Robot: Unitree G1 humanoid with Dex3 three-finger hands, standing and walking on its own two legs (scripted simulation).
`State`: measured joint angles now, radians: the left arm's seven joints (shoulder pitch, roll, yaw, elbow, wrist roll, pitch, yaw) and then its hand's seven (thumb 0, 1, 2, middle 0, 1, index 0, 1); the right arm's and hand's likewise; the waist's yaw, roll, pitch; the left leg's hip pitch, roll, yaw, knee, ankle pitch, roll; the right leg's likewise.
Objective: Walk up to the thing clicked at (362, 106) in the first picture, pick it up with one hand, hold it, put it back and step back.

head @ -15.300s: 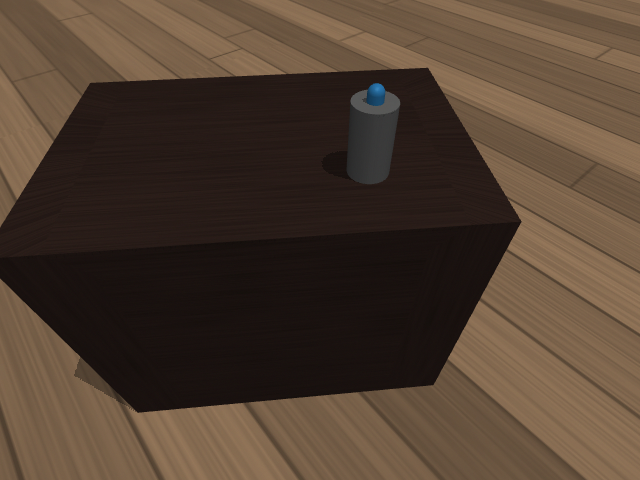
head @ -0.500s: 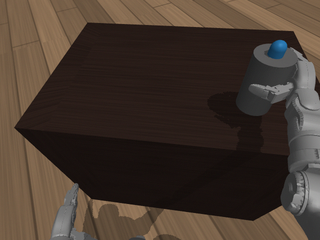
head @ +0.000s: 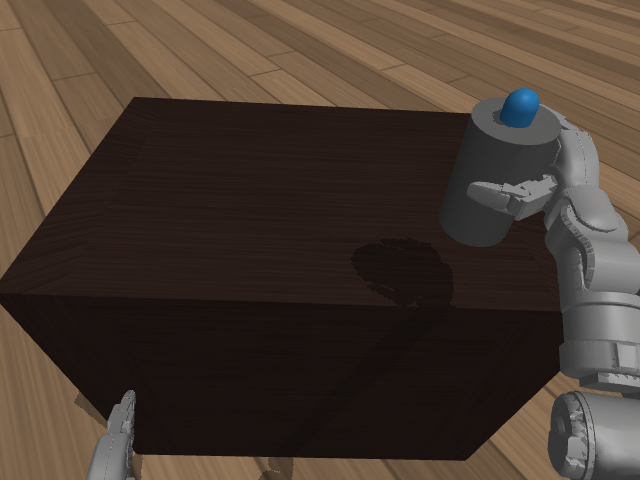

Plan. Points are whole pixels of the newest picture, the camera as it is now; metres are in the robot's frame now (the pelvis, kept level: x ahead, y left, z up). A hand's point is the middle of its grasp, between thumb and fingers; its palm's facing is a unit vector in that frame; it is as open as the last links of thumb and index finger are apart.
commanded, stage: lift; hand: right
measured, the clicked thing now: (495, 166) +0.41 -0.17 +0.23
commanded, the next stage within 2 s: hold in 0.58 s
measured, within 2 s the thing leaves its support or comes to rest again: neither
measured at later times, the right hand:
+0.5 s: hand (535, 178) +0.33 -0.17 +0.26, palm faces +0.14 +0.99 -0.05, open 11.9 cm
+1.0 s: hand (560, 180) +0.31 -0.18 +0.28, palm faces +0.13 +0.99 -0.06, open 11.9 cm
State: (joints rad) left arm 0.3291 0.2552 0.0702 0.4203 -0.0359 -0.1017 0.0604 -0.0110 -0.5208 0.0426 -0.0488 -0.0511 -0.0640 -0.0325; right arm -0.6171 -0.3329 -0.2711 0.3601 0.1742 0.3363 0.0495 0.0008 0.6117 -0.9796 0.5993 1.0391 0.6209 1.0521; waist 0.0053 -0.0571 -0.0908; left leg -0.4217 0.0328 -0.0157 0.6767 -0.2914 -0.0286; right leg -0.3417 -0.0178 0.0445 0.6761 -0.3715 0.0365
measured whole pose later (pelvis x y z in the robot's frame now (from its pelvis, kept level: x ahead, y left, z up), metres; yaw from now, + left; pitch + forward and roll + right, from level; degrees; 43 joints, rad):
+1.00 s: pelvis -0.02 +0.00 +0.00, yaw -1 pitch -2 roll +0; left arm 0.27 0.26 0.07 0.59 -0.04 -0.25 0.09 -0.01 -0.53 0.05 -0.05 -0.05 -0.06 -0.04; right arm -0.45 -0.34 -0.30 -0.14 0.25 0.70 0.05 0.00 0.61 -0.97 0.61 1.03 0.63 1.04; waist -0.02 -0.08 -0.09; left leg -0.36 0.04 0.00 0.65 -0.26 -0.03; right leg -0.29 -0.01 0.06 0.66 -0.34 0.04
